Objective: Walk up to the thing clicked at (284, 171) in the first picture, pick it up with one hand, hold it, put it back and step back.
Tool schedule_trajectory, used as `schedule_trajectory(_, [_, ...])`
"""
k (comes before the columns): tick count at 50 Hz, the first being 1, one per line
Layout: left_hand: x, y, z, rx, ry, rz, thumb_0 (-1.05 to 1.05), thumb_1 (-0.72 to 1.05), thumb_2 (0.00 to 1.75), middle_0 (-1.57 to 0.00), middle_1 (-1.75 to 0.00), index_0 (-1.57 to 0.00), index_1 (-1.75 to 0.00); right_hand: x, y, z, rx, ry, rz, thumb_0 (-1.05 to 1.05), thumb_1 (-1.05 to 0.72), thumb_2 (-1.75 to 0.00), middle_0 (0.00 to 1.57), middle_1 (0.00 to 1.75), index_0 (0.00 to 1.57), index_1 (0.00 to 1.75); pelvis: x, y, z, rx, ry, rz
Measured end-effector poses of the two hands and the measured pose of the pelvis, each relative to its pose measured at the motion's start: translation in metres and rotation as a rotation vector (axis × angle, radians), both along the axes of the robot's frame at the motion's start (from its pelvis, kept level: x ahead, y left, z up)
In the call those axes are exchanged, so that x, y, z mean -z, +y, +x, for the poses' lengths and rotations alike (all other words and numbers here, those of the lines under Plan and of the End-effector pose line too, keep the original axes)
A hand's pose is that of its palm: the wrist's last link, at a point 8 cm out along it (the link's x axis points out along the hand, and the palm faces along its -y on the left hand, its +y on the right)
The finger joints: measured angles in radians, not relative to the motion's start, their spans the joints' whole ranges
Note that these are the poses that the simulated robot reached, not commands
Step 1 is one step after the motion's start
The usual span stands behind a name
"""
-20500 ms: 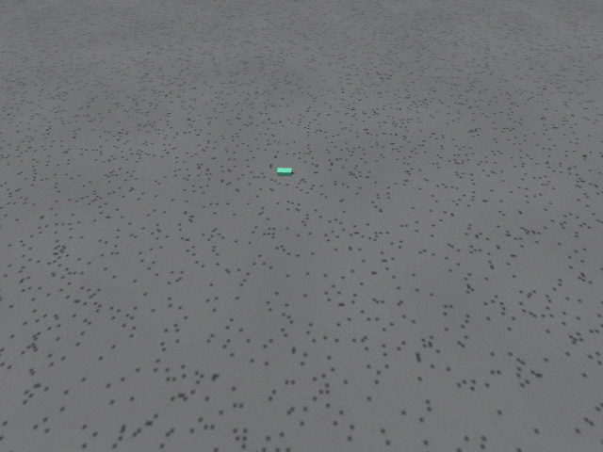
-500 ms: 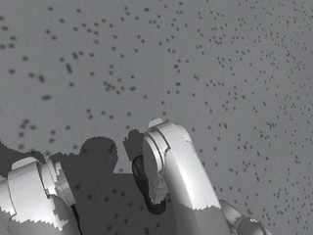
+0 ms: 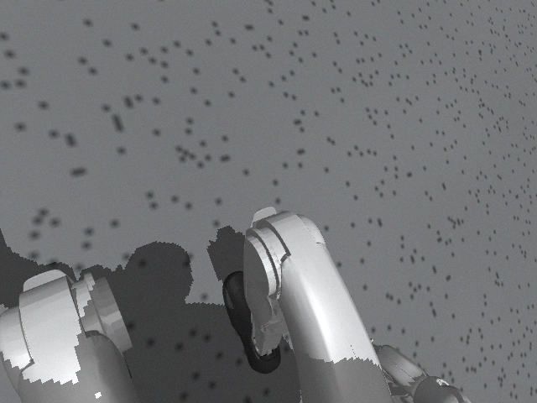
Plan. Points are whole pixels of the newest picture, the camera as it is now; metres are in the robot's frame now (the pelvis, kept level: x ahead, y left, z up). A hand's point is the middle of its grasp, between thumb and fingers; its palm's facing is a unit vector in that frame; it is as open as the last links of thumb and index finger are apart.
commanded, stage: settle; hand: left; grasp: from above
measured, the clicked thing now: out of the picture +0.44 +0.32 -0.29
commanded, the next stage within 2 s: lift in 0.66 s
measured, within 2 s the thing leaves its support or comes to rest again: leaves its support in 0.04 s
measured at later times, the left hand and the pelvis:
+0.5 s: hand out of the picture +0.42 +0.33 -0.15, palm faces -0.45 -0.09 -0.89, open 6.4 cm; pelvis +0.00 -0.01 +0.02, yaw +4 degrees
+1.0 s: hand out of the picture +0.41 +0.33 -0.09, palm faces -0.46 -0.09 -0.88, open 6.5 cm; pelvis -0.01 -0.01 +0.05, yaw +7 degrees
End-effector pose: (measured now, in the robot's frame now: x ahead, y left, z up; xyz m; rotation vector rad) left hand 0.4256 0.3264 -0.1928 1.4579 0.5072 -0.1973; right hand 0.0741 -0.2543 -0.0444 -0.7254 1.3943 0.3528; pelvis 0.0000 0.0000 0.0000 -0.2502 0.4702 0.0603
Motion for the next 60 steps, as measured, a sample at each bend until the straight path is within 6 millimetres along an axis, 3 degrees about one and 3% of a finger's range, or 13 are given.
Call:
schedule_trajectory(6, [-0.018,0.009,0.008,-0.026,-0.042,0.011,0.00,0.53,0.00,-1.00,-0.08,-1.07,-0.05,0.006,-0.002,-0.001,0.058,-0.007,0.021,0.00,-0.92,-0.90,0.20,0.29,0.20,0.30,0.001,-0.002,0.004,-0.005,0.026,0.006])
schedule_trajectory(11, [-0.046,0.015,0.005,-0.023,-0.039,0.040,0.00,0.53,0.00,-1.02,-0.06,-1.08,-0.03,0.015,-0.006,0.004,0.124,-0.027,0.045,0.00,-0.92,-0.91,0.20,0.29,0.20,0.30,-0.002,-0.003,0.007,-0.013,0.057,0.019])
schedule_trajectory(22, [-0.091,0.003,-0.005,0.032,0.026,0.015,0.00,0.53,0.00,-1.04,-0.02,-1.10,0.00,0.023,-0.014,0.024,0.188,-0.104,0.066,0.00,-0.92,-0.91,0.20,0.29,0.20,0.30,-0.014,-0.007,-0.002,-0.036,0.074,0.056])
schedule_trajectory(32, [-0.112,0.006,-0.003,0.061,0.003,0.034,0.00,0.53,0.00,-1.03,-0.02,-1.09,-0.01,0.016,-0.023,0.022,0.240,-0.118,0.000,0.00,-0.92,-0.91,0.20,0.29,0.20,0.30,-0.020,-0.011,-0.004,-0.051,0.087,0.071])
schedule_trajectory(45, [-0.142,0.009,-0.004,0.038,0.011,0.036,0.00,0.52,0.00,-1.04,-0.04,-1.09,-0.03,0.002,-0.019,0.009,0.318,-0.101,-0.025,0.00,-0.92,-0.91,0.20,0.29,0.20,0.30,-0.040,-0.008,-0.007,-0.065,0.121,0.075])
schedule_trajectory(52, [-0.168,0.011,-0.017,0.018,0.045,0.027,0.00,0.51,0.01,-1.03,-0.08,-1.08,-0.06,-0.009,-0.016,0.009,0.364,-0.108,-0.015,0.00,-0.92,-0.91,0.20,0.29,0.20,0.30,-0.058,-0.007,-0.007,-0.078,0.137,0.083])
schedule_trajectory(60, [-0.210,0.017,-0.039,0.021,0.046,0.020,-0.01,0.50,0.07,-1.01,-0.12,-1.05,-0.10,-0.027,-0.011,0.027,0.365,-0.159,0.013,0.00,-0.92,-0.91,0.20,0.29,0.20,0.30,-0.083,-0.005,-0.009,-0.087,0.134,0.092])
